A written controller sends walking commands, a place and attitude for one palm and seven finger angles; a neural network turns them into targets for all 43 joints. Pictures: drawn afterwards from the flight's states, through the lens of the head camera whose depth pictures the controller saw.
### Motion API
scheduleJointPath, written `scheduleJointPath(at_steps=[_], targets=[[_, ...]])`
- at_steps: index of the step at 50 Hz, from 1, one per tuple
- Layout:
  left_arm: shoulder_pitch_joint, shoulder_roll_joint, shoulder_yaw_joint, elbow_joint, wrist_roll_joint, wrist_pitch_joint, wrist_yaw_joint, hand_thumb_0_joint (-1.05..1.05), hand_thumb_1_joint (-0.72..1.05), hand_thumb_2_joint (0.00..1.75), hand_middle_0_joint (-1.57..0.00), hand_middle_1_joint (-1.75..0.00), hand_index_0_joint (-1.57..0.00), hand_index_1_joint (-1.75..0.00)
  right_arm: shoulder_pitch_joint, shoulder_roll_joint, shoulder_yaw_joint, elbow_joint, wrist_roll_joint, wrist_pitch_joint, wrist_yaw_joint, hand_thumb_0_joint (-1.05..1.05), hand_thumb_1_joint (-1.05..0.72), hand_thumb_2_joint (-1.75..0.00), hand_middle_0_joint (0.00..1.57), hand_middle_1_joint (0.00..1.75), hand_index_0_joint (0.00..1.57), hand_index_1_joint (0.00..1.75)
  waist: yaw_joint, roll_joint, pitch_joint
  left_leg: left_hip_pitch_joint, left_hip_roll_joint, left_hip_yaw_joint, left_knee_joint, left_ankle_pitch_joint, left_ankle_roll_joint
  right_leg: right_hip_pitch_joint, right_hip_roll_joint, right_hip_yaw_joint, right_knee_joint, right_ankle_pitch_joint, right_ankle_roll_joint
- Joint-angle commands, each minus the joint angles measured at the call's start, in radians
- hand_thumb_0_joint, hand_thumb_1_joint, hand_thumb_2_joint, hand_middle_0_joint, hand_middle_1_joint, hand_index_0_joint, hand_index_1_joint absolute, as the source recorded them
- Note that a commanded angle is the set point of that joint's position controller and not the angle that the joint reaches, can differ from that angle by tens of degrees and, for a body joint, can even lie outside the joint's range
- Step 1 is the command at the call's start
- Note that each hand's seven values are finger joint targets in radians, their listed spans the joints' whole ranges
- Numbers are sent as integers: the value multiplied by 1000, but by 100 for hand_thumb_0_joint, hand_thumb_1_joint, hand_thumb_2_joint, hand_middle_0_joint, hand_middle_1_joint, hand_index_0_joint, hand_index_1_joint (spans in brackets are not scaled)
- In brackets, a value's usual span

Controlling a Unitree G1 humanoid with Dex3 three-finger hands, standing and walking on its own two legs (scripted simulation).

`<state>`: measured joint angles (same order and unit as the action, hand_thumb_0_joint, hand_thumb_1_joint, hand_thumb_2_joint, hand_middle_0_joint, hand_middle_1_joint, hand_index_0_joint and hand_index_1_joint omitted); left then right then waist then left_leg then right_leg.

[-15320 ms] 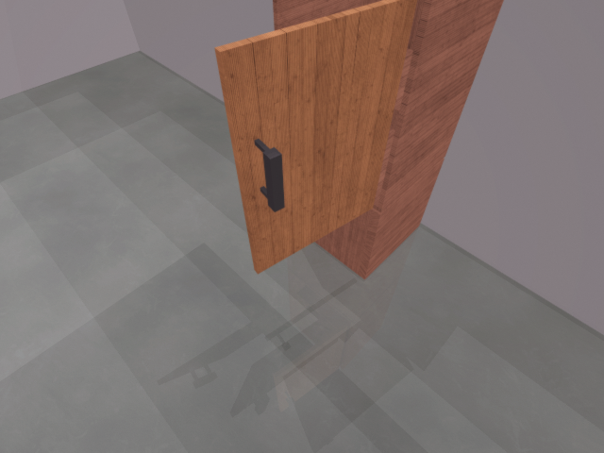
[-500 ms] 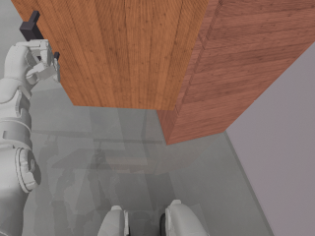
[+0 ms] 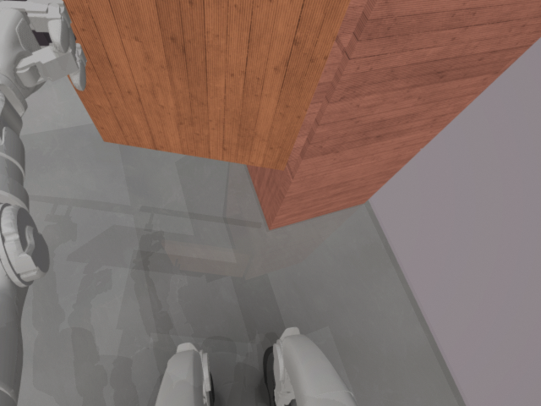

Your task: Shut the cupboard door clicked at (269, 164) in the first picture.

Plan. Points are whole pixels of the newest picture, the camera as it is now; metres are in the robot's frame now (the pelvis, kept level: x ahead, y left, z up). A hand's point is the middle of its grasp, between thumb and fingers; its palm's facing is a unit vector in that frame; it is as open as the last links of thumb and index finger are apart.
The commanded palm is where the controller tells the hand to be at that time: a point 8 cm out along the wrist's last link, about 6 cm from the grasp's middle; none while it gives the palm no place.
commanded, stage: push the door shut along its arc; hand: left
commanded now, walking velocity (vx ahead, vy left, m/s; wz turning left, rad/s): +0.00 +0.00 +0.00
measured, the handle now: (43, 12) +0.63 +0.24 +0.10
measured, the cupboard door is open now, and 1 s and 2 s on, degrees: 65 60 60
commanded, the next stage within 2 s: pull the fist back off the door in 0.52 s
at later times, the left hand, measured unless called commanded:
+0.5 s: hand (126, 23) +0.61 +0.13 +0.11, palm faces -0.32 -0.95 -0.02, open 3.1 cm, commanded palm +0.62 +0.17 +0.10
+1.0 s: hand (127, 28) +0.61 +0.13 +0.10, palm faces +0.05 -1.00 -0.01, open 3.0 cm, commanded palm +0.57 +0.17 +0.10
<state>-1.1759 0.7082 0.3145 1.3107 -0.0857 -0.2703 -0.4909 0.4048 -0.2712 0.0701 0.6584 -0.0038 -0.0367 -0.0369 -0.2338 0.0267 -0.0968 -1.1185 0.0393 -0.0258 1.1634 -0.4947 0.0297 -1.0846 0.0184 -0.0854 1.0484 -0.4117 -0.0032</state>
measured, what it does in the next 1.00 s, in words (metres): stands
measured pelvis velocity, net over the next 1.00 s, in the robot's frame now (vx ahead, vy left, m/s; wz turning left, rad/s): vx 0.01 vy -0.01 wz -0.03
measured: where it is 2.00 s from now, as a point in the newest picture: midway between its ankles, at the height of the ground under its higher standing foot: outside the picture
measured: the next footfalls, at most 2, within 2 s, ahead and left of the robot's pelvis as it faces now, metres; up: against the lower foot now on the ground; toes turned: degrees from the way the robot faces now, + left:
none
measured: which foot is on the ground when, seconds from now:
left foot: down 0.00-1.00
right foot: down 0.00-1.00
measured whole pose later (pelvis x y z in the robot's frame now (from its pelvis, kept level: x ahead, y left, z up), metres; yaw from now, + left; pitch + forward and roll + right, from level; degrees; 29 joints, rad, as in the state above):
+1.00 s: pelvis +0.01 -0.01 +0.01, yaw -2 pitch +28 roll -4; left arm -1.19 0.61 0.45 1.28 0.05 -0.27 -0.09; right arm 0.48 -0.24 0.06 0.61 -0.06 0.02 0.06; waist -0.29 0.06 -0.10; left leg -1.11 0.07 -0.01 1.12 -0.50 0.01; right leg -1.09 0.05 -0.06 1.02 -0.41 -0.02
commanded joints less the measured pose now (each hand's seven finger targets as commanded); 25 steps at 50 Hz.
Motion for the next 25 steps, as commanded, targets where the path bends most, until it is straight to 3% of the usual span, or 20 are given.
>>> scheduleJointPath(at_steps=[1,2,4,5,6,7,10,11,16,17,19,22,25], targets=[[-595,120,-17,-244,-6,-56,-13,0,90,90,-130,-150,-130,-150,210,-217,-85,-14,0,-16,-15,0,-90,-90,20,30,20,30,-73,288,-538,602,10,-114,-126,428,-17,17,31,24,-100,176,-34],[-581,135,-5,-227,0,-53,-12,0,90,90,-130,-150,-130,-150,215,-218,-83,-12,-3,-14,-15,0,-90,-90,20,30,20,30,-69,273,-527,602,13,-121,-127,441,-21,18,32,18,-96,177,-36],[-604,96,-27,-244,-6,-50,-15,0,90,90,-130,-150,-130,-150,221,-216,-86,-12,-7,-15,-14,0,-90,-90,20,30,20,30,-80,293,-545,635,13,-126,-119,503,-22,-2,34,15,-92,196,-36],[-597,124,-9,-220,-1,-43,-16,0,90,90,-130,-150,-130,-150,220,-220,-85,-8,-6,-11,-14,0,-90,-90,20,30,20,30,-74,284,-540,630,16,-128,-117,496,-28,-5,35,13,-90,191,-35],[-620,146,3,-217,2,-40,-15,0,90,90,-130,-150,-130,-150,225,-221,-84,-8,-6,-8,-15,0,-90,-90,20,30,20,30,-83,267,-534,613,16,-126,-113,488,-24,2,35,14,-89,195,-34],[-626,114,-24,-210,8,-34,-16,0,90,90,-130,-150,-130,-150,224,-217,-83,-9,-7,-8,-14,0,-90,-90,20,30,20,30,-88,269,-531,602,13,-124,-112,478,-21,1,36,13,-89,192,-34],[-639,154,7,-211,18,-29,-6,0,90,90,-130,-150,-130,-150,234,-218,-82,-11,-11,-7,-13,0,-90,-90,20,30,20,30,-80,291,-556,617,15,-130,-102,524,-27,-9,37,10,-76,202,-35],[-641,144,-2,-182,25,-22,-3,0,90,90,-130,-150,-130,-150,231,-216,-81,-12,-10,-6,-13,0,-90,-90,20,30,20,30,-93,267,-531,586,13,-122,-96,493,-21,-11,38,13,-80,200,-33],[-669,233,36,-153,51,-9,0,0,90,90,-130,-150,-130,-150,238,-215,-68,-28,-12,-2,-16,0,-90,-90,20,30,20,30,-102,244,-542,477,5,-90,-67,457,-1,60,42,22,-67,229,-30],[-664,274,54,-152,61,-10,0,0,90,90,-130,-150,-130,-150,245,-215,-65,-31,-14,1,-18,0,-90,-90,20,30,20,30,-94,244,-558,454,4,-84,-61,463,1,94,42,25,-60,247,-30],[-655,270,51,-156,67,-5,-4,0,90,90,-130,-150,-130,-150,248,-210,-64,-40,-15,3,-16,0,-90,-90,20,30,20,30,-93,256,-583,452,1,-80,-52,491,2,106,45,25,-47,280,-32],[-647,352,89,-146,82,11,-16,0,90,90,-130,-150,-130,-150,252,-213,-61,-49,-12,12,-20,0,-90,-90,20,30,20,30,-89,236,-593,389,0,-58,-40,472,9,173,47,37,-47,317,-26],[-682,353,67,-166,81,25,-34,0,90,90,-130,-150,-130,-150,250,-211,-60,-47,-9,12,-22,0,-90,-90,20,30,20,30,-102,244,-618,358,-3,-44,-26,468,13,206,49,45,-41,355,-24]])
